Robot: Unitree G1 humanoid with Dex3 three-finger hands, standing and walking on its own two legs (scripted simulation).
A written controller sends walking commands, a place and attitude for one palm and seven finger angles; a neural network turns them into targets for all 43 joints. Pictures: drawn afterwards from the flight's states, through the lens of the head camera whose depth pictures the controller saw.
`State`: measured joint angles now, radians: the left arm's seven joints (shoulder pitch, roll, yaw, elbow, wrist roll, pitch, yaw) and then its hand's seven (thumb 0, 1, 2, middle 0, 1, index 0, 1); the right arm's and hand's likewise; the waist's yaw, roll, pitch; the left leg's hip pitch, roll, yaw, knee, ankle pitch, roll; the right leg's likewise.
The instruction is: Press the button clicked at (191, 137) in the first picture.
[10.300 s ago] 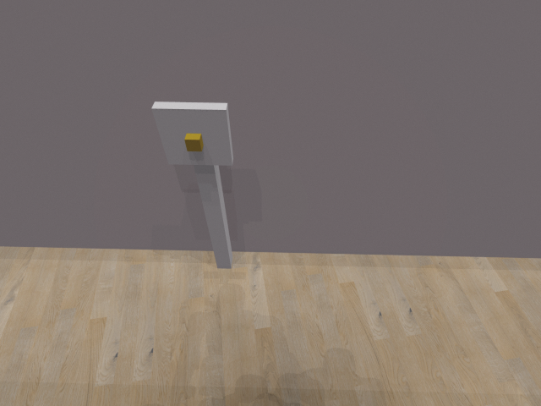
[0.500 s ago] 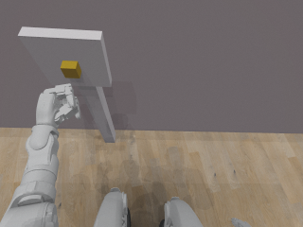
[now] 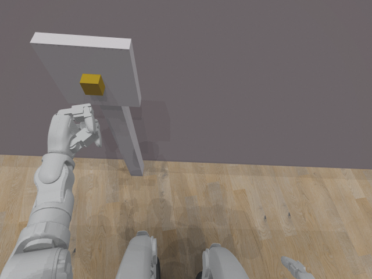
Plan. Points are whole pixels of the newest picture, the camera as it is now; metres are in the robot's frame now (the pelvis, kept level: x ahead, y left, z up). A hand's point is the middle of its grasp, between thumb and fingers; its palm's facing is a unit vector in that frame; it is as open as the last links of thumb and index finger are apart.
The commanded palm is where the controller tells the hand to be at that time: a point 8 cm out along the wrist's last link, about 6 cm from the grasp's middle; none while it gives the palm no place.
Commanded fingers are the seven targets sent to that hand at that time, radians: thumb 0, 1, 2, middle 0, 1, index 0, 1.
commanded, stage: press the button with the knuckle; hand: left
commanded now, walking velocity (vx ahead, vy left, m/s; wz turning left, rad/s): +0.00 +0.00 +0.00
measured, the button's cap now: (93, 83) +0.51 +0.22 +0.06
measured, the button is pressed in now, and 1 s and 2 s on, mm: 0 11 0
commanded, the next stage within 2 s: hold the button down briefly in 1.04 s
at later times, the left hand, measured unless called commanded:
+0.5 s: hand (99, 114) +0.45 +0.20 +0.03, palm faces +0.01 -1.00 -0.04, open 3.1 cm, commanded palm +0.44 +0.24 +0.03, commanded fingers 0.00 0.90 0.90 -1.30 -1.50 -1.30 -1.50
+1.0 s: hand (99, 107) +0.47 +0.21 +0.03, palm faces +0.00 -1.00 -0.04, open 3.5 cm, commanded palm +0.48 +0.23 +0.03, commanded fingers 0.00 0.90 0.90 -1.30 -1.50 -1.30 -1.50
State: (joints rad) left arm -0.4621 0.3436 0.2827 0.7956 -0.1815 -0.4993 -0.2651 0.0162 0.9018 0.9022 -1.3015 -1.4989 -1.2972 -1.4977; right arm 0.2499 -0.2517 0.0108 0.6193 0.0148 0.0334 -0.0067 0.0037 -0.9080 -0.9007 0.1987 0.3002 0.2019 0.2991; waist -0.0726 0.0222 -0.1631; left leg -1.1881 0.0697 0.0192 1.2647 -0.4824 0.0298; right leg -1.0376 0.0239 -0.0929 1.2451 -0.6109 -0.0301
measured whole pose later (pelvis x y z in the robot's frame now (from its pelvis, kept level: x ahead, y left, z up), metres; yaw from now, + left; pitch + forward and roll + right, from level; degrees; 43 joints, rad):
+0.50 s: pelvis +0.00 +0.00 -0.01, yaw -1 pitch +25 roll -4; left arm -0.64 0.41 0.34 0.98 -0.14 -0.50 -0.26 0.02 0.90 0.90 -1.30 -1.50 -1.30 -1.50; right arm 0.29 -0.26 0.02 0.64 0.00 0.05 0.00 0.00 -0.91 -0.90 0.20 0.30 0.20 0.30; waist -0.11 0.03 -0.16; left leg -1.24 0.08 0.02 1.29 -0.48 0.03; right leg -1.09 0.03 -0.09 1.27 -0.61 -0.03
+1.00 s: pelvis -0.02 +0.00 -0.02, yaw +0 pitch +26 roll -5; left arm -0.84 0.49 0.34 1.14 -0.10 -0.50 -0.27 0.02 0.89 0.91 -1.30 -1.50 -1.53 -1.50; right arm 0.30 -0.26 0.04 0.66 -0.01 0.04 -0.01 0.00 -0.91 -0.90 0.20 0.30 0.20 0.30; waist -0.14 0.03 -0.16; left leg -1.34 0.08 -0.02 1.34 -0.47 0.03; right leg -1.17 0.03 -0.13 1.31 -0.60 -0.03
